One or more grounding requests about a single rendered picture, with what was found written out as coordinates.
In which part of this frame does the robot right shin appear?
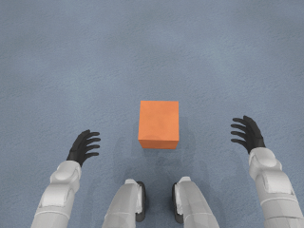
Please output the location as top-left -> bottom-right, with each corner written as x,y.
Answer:
177,176 -> 191,214

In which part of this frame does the robot right forearm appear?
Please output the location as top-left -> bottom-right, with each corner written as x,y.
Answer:
248,147 -> 304,228

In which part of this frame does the right robot hand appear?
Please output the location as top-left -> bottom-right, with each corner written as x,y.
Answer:
231,115 -> 266,155

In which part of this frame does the robot left foot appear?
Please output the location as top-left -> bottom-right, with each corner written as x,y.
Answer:
135,181 -> 146,222

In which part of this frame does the carton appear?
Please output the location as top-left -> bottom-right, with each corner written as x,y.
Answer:
138,101 -> 180,149

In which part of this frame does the left robot hand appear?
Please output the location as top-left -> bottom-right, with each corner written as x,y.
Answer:
66,129 -> 101,167

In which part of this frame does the robot left forearm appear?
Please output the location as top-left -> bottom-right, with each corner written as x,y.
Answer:
30,161 -> 82,228

